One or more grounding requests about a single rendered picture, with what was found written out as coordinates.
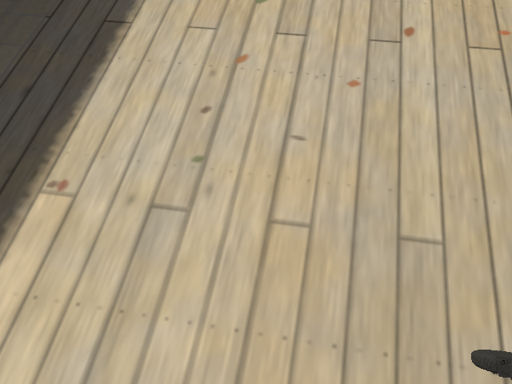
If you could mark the right robot hand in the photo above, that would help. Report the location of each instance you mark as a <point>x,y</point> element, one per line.
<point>497,362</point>

